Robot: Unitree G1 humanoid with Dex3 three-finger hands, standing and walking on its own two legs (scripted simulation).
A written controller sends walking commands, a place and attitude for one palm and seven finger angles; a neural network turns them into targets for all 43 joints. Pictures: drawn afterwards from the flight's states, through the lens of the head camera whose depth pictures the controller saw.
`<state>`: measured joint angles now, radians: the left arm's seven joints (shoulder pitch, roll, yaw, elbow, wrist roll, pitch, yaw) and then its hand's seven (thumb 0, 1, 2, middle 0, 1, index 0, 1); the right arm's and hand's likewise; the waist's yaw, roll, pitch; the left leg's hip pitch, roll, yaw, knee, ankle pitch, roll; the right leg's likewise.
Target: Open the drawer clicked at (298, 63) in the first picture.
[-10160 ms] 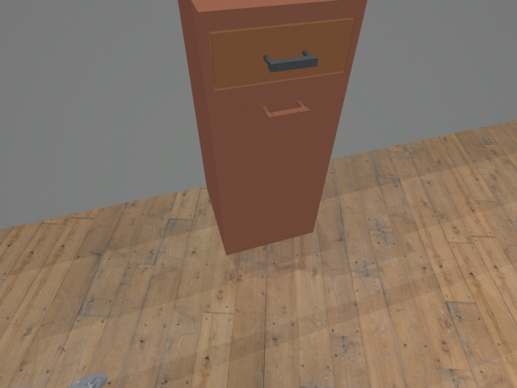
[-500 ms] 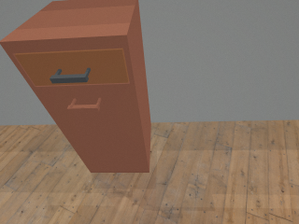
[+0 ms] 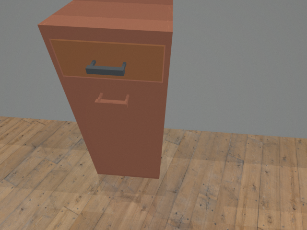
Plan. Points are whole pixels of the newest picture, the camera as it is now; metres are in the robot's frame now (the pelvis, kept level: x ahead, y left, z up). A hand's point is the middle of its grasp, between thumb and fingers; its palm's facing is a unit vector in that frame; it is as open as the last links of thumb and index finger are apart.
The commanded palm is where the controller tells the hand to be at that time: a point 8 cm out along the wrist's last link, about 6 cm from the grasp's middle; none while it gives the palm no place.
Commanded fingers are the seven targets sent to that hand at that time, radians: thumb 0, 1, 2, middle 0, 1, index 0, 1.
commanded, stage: come to a stop and stand still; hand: left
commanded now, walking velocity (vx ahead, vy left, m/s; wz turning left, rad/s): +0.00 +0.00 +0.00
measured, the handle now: (107, 67) +0.59 +0.22 +0.13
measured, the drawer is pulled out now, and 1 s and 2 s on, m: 0.00 0.00 0.00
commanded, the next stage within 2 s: look again from close up in 0.30 s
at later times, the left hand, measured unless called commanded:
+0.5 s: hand out of the picture +0.02 +0.17 -0.17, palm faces -0.01 -0.98 -0.19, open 7.3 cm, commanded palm none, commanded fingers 0.00 0.90 0.90 -0.20 -0.30 -0.20 -0.30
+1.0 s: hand out of the picture +0.00 +0.11 -0.17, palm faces +0.03 -0.98 -0.17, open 7.3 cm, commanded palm none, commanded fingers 0.00 0.90 0.90 -0.20 -0.30 -0.20 -0.30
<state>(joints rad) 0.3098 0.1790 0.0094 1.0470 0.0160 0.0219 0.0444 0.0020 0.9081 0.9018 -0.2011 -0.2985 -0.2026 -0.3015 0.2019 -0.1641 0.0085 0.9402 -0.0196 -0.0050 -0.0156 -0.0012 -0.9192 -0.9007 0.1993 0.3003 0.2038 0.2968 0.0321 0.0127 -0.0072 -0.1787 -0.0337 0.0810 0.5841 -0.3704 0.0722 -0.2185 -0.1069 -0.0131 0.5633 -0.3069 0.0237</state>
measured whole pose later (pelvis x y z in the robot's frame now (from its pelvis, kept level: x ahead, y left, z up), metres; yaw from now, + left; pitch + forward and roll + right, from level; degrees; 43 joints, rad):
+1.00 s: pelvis +0.01 -0.05 +0.01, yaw -1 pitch -1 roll +0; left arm 0.31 0.13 0.00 1.11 0.01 0.00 0.04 0.01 0.92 0.90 -0.20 -0.30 -0.20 -0.30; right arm 0.27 -0.16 0.00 1.12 -0.01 -0.02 -0.03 0.01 -0.91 -0.90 0.20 0.30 0.20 0.30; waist 0.01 0.00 0.02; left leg -0.13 0.02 0.07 0.48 -0.33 0.00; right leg -0.20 -0.05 -0.02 0.51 -0.29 0.03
